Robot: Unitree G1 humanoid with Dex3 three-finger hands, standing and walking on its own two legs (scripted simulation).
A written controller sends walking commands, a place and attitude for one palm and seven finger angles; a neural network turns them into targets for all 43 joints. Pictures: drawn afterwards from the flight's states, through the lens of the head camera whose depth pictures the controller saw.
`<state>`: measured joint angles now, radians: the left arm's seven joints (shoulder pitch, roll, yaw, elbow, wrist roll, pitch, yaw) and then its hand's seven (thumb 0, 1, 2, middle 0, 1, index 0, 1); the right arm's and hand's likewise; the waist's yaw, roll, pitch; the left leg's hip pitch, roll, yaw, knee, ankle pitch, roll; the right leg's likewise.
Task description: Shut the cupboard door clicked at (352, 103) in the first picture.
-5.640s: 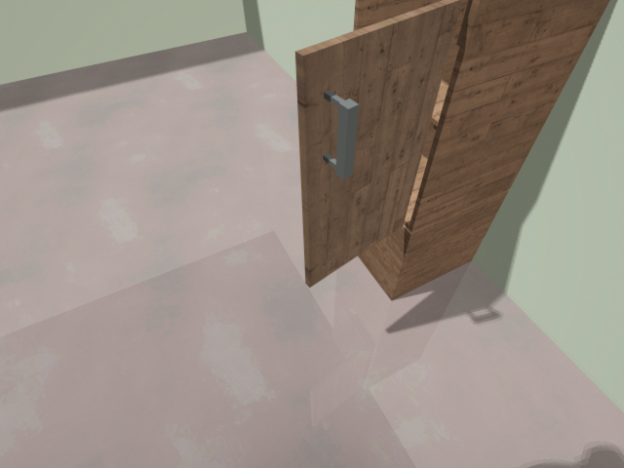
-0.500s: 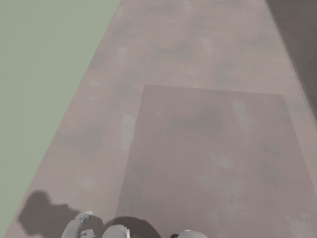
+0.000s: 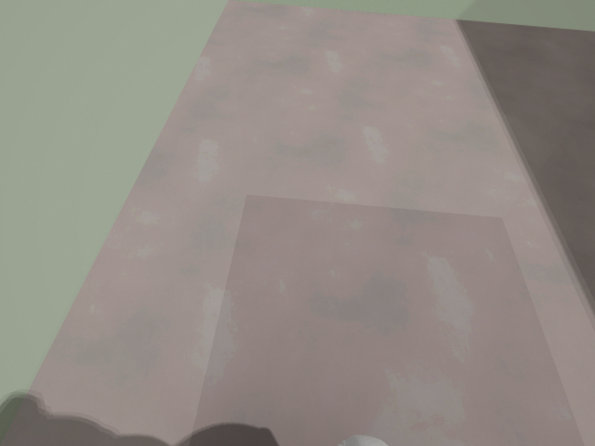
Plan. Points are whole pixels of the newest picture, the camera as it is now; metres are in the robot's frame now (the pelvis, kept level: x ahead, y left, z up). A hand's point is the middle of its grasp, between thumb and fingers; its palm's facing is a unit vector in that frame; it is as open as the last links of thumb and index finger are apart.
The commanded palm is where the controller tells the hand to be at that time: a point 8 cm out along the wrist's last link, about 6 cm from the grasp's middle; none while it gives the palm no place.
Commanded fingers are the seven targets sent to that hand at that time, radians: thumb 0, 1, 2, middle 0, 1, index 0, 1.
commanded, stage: walk around to get in front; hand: left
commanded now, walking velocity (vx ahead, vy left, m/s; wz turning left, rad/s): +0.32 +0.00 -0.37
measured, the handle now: out of the picture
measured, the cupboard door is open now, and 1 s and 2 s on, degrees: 100 100 100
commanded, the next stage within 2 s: walk to a spot facing it in 0.04 s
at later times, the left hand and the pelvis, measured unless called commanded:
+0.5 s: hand (252, 332) +0.32 +0.11 -0.16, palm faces +0.08 -0.99 -0.15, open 7.2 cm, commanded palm none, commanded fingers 0.00 0.90 0.90 -0.20 -0.30 -0.20 -0.30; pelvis +0.20 -0.06 +0.00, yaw +6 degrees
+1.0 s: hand (218, 351) +0.28 +0.16 -0.16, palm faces +0.37 -0.88 -0.30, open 7.4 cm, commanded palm none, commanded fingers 0.00 0.90 0.90 -0.20 -0.30 -0.20 -0.30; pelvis +0.27 -0.08 -0.01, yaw +22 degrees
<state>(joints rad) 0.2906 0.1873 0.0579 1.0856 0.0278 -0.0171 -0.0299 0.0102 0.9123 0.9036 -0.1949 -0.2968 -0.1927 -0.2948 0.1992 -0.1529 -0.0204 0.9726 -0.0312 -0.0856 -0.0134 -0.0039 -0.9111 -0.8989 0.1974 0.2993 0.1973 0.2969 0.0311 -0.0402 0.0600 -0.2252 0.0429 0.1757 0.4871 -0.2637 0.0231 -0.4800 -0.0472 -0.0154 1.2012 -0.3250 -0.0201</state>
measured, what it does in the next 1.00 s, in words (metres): walks ahead, turning left: right foot, then left foot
